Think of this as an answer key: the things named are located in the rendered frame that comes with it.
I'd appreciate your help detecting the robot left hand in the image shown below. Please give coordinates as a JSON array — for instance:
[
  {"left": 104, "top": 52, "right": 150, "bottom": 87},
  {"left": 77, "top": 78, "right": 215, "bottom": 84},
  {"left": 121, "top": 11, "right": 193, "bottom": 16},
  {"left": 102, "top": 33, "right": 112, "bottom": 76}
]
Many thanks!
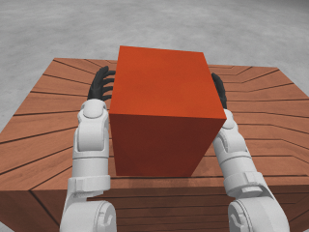
[{"left": 87, "top": 66, "right": 116, "bottom": 102}]

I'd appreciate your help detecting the carton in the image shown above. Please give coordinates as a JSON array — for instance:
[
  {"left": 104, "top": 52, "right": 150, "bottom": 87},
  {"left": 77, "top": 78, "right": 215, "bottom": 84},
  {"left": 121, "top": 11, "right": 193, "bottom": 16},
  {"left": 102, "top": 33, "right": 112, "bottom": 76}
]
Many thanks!
[{"left": 109, "top": 45, "right": 227, "bottom": 177}]

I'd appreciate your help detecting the right robot forearm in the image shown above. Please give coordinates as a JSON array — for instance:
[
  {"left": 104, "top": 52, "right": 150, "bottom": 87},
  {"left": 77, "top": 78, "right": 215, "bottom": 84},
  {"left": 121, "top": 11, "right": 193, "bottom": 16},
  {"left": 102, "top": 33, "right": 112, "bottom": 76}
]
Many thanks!
[{"left": 212, "top": 108, "right": 290, "bottom": 232}]

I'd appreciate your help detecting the pedestal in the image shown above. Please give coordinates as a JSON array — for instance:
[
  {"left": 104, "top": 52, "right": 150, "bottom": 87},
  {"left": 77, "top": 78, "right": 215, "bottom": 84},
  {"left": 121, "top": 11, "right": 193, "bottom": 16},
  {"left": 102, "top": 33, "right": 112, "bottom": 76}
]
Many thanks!
[{"left": 0, "top": 57, "right": 309, "bottom": 232}]

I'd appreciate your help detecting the right robot upper arm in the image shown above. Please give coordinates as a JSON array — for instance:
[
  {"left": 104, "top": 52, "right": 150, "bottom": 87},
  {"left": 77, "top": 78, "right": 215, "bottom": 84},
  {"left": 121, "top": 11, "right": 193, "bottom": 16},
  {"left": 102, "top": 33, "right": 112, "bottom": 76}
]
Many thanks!
[{"left": 228, "top": 196, "right": 290, "bottom": 232}]

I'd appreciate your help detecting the robot right hand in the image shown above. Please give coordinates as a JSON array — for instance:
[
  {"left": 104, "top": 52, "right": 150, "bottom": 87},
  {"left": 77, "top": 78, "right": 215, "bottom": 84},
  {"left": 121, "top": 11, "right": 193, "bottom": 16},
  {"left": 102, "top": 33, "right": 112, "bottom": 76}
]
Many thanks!
[{"left": 211, "top": 72, "right": 227, "bottom": 109}]

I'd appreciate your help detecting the left robot forearm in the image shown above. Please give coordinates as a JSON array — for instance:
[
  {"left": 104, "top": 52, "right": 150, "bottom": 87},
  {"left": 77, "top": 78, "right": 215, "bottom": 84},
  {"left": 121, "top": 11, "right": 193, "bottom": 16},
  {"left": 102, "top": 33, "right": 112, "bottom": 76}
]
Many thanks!
[{"left": 59, "top": 99, "right": 111, "bottom": 232}]

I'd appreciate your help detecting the left robot upper arm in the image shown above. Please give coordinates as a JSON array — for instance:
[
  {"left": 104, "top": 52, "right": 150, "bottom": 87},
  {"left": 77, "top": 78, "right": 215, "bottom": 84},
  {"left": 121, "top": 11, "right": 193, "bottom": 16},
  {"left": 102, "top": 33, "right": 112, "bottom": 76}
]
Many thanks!
[{"left": 60, "top": 200, "right": 117, "bottom": 232}]

